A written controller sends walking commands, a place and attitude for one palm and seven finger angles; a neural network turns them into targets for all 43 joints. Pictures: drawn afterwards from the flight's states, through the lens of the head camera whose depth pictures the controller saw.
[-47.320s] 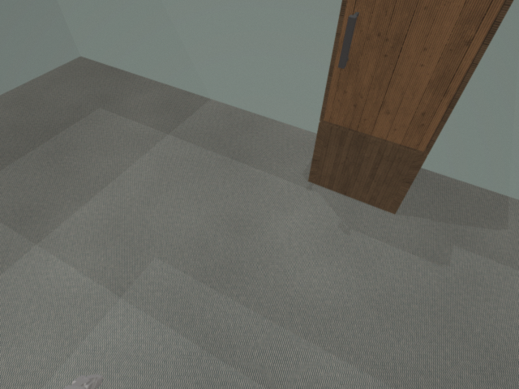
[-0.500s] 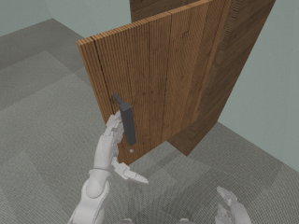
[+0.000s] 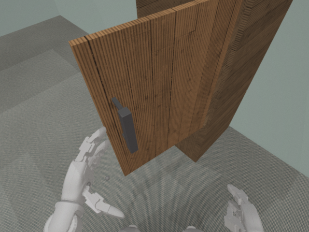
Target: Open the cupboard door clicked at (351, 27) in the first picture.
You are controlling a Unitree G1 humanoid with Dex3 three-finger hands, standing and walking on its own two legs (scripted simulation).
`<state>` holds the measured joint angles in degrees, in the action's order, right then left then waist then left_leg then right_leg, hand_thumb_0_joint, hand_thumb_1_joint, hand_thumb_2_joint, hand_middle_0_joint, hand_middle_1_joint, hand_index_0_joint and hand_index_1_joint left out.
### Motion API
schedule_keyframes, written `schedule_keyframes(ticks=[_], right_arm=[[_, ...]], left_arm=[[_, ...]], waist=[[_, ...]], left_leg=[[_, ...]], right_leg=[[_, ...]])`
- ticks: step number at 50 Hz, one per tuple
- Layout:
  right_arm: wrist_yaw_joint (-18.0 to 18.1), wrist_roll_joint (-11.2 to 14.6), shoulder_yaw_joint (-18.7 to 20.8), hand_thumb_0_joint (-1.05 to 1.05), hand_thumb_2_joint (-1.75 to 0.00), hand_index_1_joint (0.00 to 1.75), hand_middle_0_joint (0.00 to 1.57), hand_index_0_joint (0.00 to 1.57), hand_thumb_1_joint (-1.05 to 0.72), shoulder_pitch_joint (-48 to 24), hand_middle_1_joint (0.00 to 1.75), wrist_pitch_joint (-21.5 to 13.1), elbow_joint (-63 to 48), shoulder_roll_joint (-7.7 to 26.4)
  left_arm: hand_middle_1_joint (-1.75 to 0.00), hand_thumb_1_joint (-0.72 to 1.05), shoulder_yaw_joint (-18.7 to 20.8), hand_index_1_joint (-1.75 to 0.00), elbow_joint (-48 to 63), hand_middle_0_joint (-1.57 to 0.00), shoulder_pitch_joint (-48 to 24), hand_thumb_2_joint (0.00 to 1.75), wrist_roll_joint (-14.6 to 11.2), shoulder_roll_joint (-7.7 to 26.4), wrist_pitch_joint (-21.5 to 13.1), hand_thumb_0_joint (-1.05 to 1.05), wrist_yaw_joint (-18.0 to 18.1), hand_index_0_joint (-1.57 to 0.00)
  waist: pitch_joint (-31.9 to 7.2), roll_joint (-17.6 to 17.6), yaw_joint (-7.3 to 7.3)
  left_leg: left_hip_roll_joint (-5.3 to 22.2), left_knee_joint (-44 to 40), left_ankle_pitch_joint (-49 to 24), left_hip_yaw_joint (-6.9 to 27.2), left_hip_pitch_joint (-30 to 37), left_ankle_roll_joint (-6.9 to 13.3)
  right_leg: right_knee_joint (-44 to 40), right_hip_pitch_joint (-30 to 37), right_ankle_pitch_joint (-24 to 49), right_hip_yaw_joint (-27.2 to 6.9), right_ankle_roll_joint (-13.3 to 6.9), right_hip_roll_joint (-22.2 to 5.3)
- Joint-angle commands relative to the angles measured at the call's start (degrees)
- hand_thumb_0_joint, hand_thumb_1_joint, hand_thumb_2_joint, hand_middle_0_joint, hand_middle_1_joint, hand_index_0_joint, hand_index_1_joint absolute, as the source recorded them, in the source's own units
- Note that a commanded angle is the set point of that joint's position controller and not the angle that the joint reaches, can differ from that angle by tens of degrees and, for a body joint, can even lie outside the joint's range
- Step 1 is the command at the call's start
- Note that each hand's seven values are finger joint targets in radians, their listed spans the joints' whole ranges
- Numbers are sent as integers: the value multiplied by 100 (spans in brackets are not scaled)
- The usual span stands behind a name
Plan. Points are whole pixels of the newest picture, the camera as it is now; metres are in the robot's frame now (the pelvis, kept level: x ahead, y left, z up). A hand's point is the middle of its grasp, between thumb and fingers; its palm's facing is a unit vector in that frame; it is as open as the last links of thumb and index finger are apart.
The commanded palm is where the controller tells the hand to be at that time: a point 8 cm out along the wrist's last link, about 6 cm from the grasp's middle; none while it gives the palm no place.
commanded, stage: slide the hand sideways off the handle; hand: left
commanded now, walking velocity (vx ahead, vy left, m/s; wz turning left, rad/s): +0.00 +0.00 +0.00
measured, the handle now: (125, 127) +0.36 +0.10 +0.07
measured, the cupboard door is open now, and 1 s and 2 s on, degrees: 79 79 79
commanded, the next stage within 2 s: draw the hand back to the body in 0.22 s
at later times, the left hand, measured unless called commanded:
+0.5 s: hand (88, 183) +0.21 +0.16 +0.09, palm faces -0.06 -1.00 -0.08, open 16.3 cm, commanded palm +0.18 +0.22 +0.10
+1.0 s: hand (40, 177) +0.20 +0.22 +0.14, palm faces +0.22 -0.92 -0.33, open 15.1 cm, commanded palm +0.16 +0.27 +0.16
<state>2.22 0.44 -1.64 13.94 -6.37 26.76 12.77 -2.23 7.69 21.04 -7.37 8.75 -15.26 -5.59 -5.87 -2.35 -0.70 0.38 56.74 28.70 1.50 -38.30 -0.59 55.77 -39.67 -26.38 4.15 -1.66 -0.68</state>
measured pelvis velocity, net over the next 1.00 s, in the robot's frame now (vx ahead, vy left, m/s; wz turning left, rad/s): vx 0.01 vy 0.02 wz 0.00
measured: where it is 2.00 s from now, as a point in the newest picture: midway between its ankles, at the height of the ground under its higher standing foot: outside the picture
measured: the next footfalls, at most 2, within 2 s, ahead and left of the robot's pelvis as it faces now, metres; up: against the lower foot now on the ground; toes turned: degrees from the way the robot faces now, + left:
none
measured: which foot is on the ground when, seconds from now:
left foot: down 0.00-1.00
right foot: down 0.00-1.00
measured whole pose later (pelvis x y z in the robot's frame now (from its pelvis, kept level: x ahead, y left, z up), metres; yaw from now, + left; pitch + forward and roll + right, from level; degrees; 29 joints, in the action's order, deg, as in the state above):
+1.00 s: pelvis +0.01 +0.02 +0.04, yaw +0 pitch +2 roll -1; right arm 6.2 1.1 -2.9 14.6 -9.5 30.4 12.6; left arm 8.2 22.9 31.8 -3.9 17.1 -2.7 3.4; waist -3.5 -3.5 -2.1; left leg 0.1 42.9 23.8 0.9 -21.1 0.8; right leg 40.2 -21.6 -20.4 3.6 -0.1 -0.6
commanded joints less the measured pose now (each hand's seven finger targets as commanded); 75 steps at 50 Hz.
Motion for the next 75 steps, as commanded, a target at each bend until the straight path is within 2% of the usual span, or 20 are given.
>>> schedule_keyframes(ticks=[1, 9, 10, 14, 17, 19, 25, 29, 36, 41, 42, 43, 45, 46, 48, 52, 54, 66, 68, 75], right_arm=[[62, 37, 279, 0, -90, 30, 20, 20, -90, -223, 30, -421, -925, 588], [129, 68, 316, 0, -90, 30, 20, 20, -90, -232, 30, -485, -917, 658], [122, 76, 288, 0, -90, 30, 20, 20, -90, -260, 30, -521, -956, 644], [147, 77, 292, 0, -90, 30, 20, 20, -90, -230, 30, -630, -916, 681], [144, 103, 322, 0, -90, 30, 20, 20, -90, -190, 30, -674, -946, 678], [155, 116, 327, 0, -90, 30, 20, 20, -90, -194, 30, -665, -960, 662], [178, 171, 261, 0, -90, 30, 20, 20, -90, -274, 30, -643, -987, 597], [219, 183, 214, 0, -90, 30, 20, 20, -90, -309, 30, -691, -962, 651], [253, 205, 165, 0, -90, 30, 20, 20, -90, -341, 30, -856, -868, 631], [290, 234, 144, 0, -90, 30, 20, 20, -90, -420, 30, -938, -746, 654], [413, 133, 177, 0, -90, 30, 20, 20, -90, -415, 30, -823, -741, 613], [439, 88, 120, 0, -90, 30, 20, 20, -90, -381, 30, -787, -750, 489], [433, 70, 103, 0, -90, 30, 20, 20, -90, -384, 30, -689, -602, 478], [433, 68, 110, 0, -90, 30, 20, 20, -90, -411, 30, -640, -579, 511], [431, 39, 97, 0, -90, 30, 20, 20, -90, -493, 30, -617, -544, 536], [441, 9, 85, 0, -90, 30, 20, 20, -90, -617, 30, -634, -394, 551], [442, -4, 89, 0, -90, 30, 20, 20, -90, -682, 30, -637, -291, 584], [321, -46, 154, 0, -90, 30, 20, 20, -90, -893, 30, -543, -1, 561], [310, -52, 175, 0, -90, 30, 20, 20, -90, -923, 30, -505, 27, 562], [316, -66, 212, 0, -90, 30, 20, 20, -90, -1003, 30, -407, 104, 571]], left_arm=[[-30, -50, 435, -30, 1467, -15, -250, 30, -250, 447, -467, 0, -168, -15], [-30, -50, 1045, -30, 1317, -15, 187, 30, -487, 909, -461, 0, -456, -15], [-30, -50, 783, -30, 1461, -15, 18, 30, -506, 685, -480, 0, -503, -15], [-30, -50, 655, -30, 1537, -15, -160, 30, -564, 651, -544, 0, -552, -15], [-30, -50, 775, -30, 1725, -15, 50, 30, -532, 792, -549, 0, -534, -15], [-30, -50, 1012, -30, 1896, -15, 212, 30, -528, 1037, -466, 0, -466, -15], [-30, -50, 1002, -30, 1974, -15, 536, 30, -632, 838, -117, 0, -445, -15], [-30, -50, 1054, -30, 2082, -15, 355, 30, -705, 936, 34, 0, -536, -15], [-30, -50, 1401, -30, 2432, -15, 477, 30, -819, 1154, 205, 0, -616, -15], [-30, -32, 1676, -30, 2392, -16, 462, 37, -958, 1293, 414, 0, -772, -16], [-30, -29, 1888, -30, 2846, -16, 339, 39, -53, 2156, 550, 0, 127, -16], [-30, -26, 1575, -30, 2771, -16, 662, 40, 65, 1561, 715, 0, 513, -16], [-30, -18, 1397, -30, 2672, -16, 865, 43, 284, 1373, 912, 0, 914, -16], [-30, -15, 1442, -30, 2716, -16, 857, 45, 344, 1429, 943, 0, 1027, -16], [-30, -8, 1468, -30, 2891, -16, 711, 48, 439, 1531, 938, 0, 1180, -16], [-30, 6, 1574, -30, 2896, -17, 605, 54, 542, 1615, 914, 0, 1345, -17], [-30, 13, 1746, -30, 2797, -17, 545, 57, 572, 1743, 905, 0, 1393, -17], [-30, 55, 2314, -30, 2690, -19, 391, 75, 510, 1873, 816, 0, 1369, -19], [-30, 62, 2498, -30, 2668, -19, 338, 78, 489, 1993, 807, 0, 1374, -19], [-30, 87, 2867, -30, 2544, -20, 18, 88, 426, 2174, 761, 0, 1366, -20]], waist=[[-1172, 289, 76], [-1062, 413, 12], [-1045, 254, 85], [-976, 332, 172], [-1202, 118, 72], [-1265, 87, -5], [-846, 148, 9], [-615, 172, 56], [-677, -43, -55], [-513, 26, -82], [-487, -132, -312], [-141, -68, -165], [24, -136, -134], [-3, 32, -139], [-64, -73, -132], [70, -185, -157], [118, -3, -198], [253, -135, -294], [243, 36, -316], [305, -11, -341]], left_leg=[[-197, -673, -1427, -78, 174, 135], [-210, -543, -1295, -78, -140, 135], [-222, -543, -1256, -83, -91, 140], [-199, -492, -1220, -30, -68, 152], [-198, -592, -1286, -22, 100, 141], [-187, -695, -1432, -16, 235, 153], [-156, -981, -1432, -9, 418, 146], [-128, -1161, -1217, 50, 544, 151], [-113, -1415, -1440, 85, 944, 127], [-102, -1577, -1536, 94, 1127, 133], [-31, -1863, -1448, 22, 1177, 147], [-60, -1978, -1338, 10, 1237, 128], [-21, -2084, -1498, -29, 1467, 148], [-1, -2166, -1606, -4, 1583, 149], [6, -2360, -1633, -3, 1816, 152], [20, -2710, -1833, -16, 2179, 155], [43, -2862, -2031, 11, 2303, 144], [100, -3412, -2928, -104, 2962, 92], [101, -3448, -2940, -134, 3020, 110], [80, -3559, -2877, -204, 3158, 140]], right_leg=[[-878, 1175, 1678, -335, 41, 53], [-973, 1245, 1375, -517, 62, 29], [-961, 1133, 1315, -487, 70, 21], [-954, 957, 1194, -453, 69, 42], [-862, 998, 1247, -336, 45, 56], [-895, 1175, 1400, -301, 27, 81], [-1108, 1248, 1439, -162, 60, 115], [-1292, 1236, 1104, -136, 59, 135], [-1435, 1539, 1343, -41, 53, 124], [-1642, 1710, 1476, -23, 70, 132], [-1918, 1977, 1318, -365, -20, -3], [-2047, 1862, 1192, -285, -4, -32], [-2214, 2012, 1302, -248, 13, -51], [-2253, 2104, 1381, -200, 25, -33], [-2380, 2294, 1393, -187, 32, -50], [-2640, 2598, 1542, -169, 32, -53], [-2753, 2795, 1667, -141, 22, -32], [-3225, 3492, 2387, -176, 35, -10], [-3297, 3564, 2470, -192, 42, 3], [-3492, 3698, 2529, -244, 49, 1]])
